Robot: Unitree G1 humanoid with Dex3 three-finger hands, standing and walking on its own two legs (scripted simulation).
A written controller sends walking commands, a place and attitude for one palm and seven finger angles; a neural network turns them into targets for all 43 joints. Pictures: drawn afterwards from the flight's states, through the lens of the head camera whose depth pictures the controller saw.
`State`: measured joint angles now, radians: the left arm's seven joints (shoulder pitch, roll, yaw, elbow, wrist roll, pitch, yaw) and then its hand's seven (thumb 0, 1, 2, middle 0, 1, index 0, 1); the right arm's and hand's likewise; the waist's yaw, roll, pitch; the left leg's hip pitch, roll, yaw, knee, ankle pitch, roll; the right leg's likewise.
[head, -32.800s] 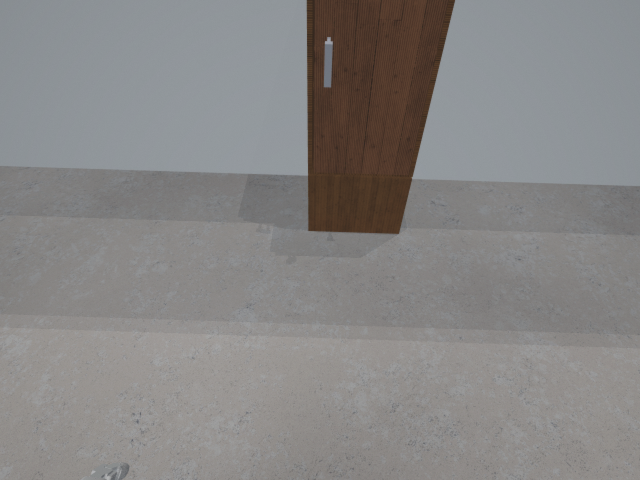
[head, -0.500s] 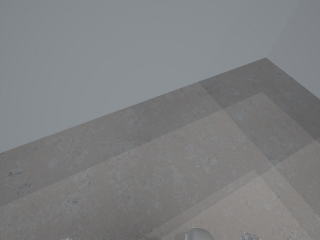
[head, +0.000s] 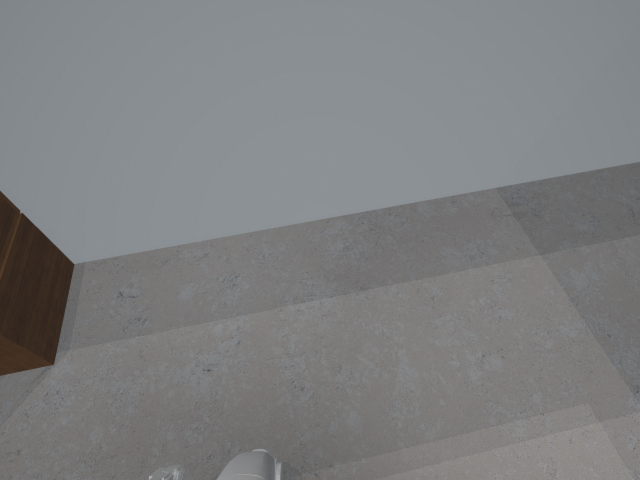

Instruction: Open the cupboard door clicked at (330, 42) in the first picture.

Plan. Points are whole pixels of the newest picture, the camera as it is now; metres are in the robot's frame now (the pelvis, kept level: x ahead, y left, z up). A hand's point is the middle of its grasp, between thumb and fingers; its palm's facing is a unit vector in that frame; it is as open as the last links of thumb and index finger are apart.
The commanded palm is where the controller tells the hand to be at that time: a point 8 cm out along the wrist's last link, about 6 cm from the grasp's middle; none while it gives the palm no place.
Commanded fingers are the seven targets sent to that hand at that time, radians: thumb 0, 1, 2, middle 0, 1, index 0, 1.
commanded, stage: turn to face it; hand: left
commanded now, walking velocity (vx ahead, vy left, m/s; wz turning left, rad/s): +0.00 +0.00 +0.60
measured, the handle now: out of the picture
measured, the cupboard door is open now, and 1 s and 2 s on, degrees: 52 52 52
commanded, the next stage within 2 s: take the last steps up to it in 1.76 s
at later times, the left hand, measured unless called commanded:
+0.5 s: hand out of the picture +0.06 +0.25 -0.16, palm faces +0.27 -0.92 -0.27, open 7.4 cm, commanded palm none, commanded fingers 0.00 0.90 0.90 -0.20 -0.30 -0.20 -0.30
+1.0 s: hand out of the picture -0.07 +0.19 -0.18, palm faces +0.60 -0.76 -0.23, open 7.3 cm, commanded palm none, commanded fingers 0.00 0.90 0.90 -0.20 -0.30 -0.20 -0.30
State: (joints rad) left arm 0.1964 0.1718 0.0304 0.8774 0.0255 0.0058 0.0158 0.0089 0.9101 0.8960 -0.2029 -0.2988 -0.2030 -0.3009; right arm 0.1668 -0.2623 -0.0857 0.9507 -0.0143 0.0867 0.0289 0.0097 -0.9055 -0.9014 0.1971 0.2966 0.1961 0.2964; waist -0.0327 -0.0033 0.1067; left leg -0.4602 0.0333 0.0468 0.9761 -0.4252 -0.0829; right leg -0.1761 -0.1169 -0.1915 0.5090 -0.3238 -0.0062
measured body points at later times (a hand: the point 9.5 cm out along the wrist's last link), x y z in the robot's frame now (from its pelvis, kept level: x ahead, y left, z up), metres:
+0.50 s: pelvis +0.01 +0.01 +0.00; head +0.05 +0.03 +0.44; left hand +0.04 +0.30 -0.14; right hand +0.15 -0.21 -0.14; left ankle +0.01 +0.13 -0.74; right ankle +0.05 -0.14 -0.69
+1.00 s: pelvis +0.02 +0.00 -0.01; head +0.05 +0.04 +0.43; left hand -0.10 +0.23 -0.17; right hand +0.26 -0.16 -0.15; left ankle -0.04 +0.09 -0.74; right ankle +0.05 -0.13 -0.74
